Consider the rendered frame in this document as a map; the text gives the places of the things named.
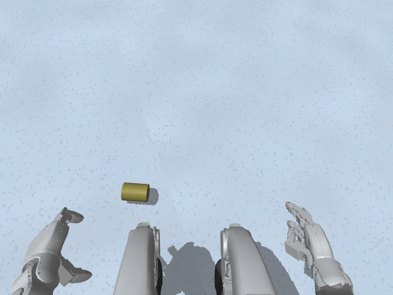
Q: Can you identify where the left robot arm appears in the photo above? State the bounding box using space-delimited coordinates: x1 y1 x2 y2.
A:
11 253 60 295

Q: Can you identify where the can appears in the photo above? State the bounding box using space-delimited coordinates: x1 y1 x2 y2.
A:
121 183 150 202

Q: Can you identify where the right robot hand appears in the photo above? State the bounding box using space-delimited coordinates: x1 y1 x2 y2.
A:
285 202 334 266

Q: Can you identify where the left robot hand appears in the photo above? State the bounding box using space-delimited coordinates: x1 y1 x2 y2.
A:
25 207 92 286

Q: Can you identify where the right robot arm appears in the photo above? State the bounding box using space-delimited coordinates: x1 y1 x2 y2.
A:
311 258 354 295

